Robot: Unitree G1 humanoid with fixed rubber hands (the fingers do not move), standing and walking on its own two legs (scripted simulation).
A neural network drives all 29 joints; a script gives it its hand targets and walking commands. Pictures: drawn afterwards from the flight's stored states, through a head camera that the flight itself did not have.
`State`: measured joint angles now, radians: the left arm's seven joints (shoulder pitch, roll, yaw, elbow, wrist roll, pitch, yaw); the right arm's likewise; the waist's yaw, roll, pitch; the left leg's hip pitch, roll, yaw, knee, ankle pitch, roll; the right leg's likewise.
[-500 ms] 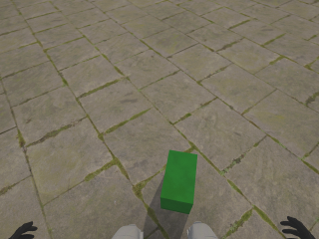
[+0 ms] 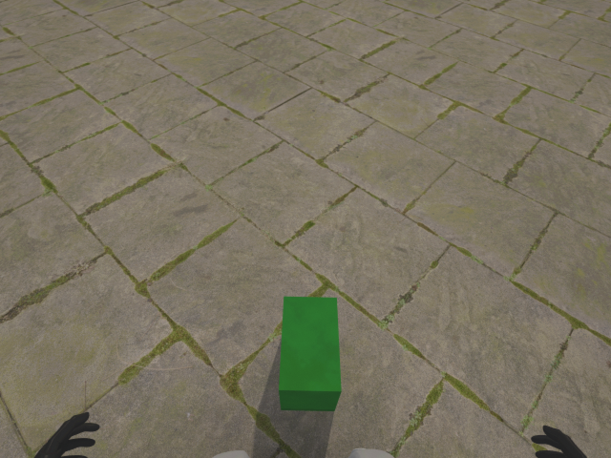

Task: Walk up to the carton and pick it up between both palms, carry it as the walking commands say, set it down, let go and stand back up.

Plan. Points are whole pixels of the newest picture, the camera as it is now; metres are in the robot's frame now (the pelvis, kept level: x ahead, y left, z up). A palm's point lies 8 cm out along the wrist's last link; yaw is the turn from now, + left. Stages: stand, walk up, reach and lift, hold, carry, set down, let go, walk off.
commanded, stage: walk up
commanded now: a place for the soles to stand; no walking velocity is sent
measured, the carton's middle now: (309, 353) +0.48 -0.01 -0.64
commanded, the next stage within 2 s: reach and lift in 0.86 s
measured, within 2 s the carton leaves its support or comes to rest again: neither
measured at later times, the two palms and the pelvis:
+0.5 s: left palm (66, 444) +0.14 +0.31 -0.06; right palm out of the picture +0.11 -0.34 -0.06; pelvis +0.01 +0.00 +0.03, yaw -2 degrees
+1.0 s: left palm (86, 420) +0.17 +0.29 -0.06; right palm (569, 449) +0.15 -0.32 -0.05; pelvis +0.00 +0.00 +0.02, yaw +2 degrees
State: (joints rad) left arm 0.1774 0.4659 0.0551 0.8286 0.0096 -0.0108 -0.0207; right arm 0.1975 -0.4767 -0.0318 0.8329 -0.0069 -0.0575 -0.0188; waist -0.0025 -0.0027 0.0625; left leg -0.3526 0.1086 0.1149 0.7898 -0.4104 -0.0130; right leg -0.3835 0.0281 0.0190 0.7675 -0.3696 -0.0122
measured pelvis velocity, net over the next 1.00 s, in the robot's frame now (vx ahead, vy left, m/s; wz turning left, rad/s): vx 0.00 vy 0.00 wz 0.03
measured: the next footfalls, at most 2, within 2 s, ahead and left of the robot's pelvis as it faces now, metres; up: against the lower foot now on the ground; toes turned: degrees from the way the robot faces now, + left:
none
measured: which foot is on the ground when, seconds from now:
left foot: down 0.00-1.00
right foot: down 0.00-1.00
